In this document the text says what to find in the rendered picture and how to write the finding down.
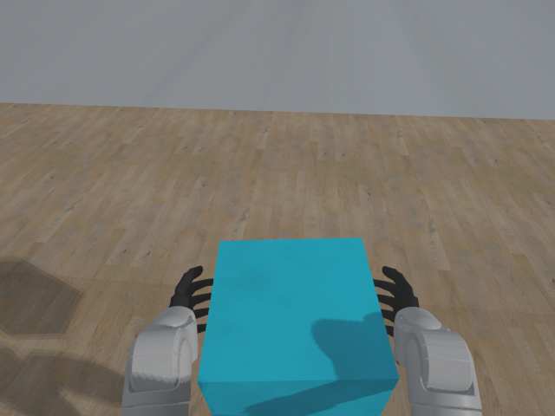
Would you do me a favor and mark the robot left hand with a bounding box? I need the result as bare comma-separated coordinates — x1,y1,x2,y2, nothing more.
169,266,213,333

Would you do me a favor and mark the robot right forearm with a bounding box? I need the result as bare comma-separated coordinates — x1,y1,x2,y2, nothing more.
394,307,482,416

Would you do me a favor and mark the robot left forearm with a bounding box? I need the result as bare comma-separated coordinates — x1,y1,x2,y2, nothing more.
121,306,199,416

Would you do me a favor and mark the carton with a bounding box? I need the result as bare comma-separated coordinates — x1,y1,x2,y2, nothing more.
197,237,399,416

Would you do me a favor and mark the robot right hand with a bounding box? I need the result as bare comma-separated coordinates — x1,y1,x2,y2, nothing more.
373,266,419,337

